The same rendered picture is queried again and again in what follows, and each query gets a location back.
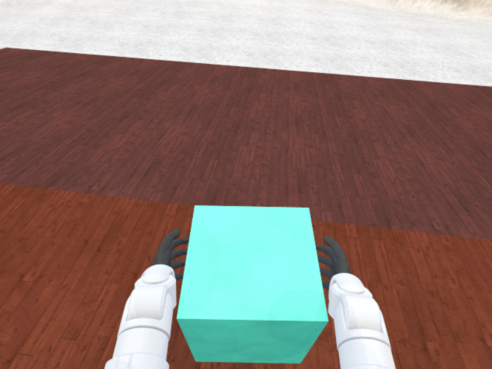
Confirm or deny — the robot right forearm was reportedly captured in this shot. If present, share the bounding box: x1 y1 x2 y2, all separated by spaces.
328 273 396 369

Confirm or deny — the carton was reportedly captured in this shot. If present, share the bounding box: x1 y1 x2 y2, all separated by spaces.
177 205 328 364

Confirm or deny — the right robot hand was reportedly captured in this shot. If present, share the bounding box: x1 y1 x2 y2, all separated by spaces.
315 236 351 290

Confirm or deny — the left robot hand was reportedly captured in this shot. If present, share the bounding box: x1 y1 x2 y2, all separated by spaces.
152 229 189 280

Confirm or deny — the robot left forearm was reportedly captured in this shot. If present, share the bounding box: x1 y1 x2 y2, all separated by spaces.
105 264 176 369

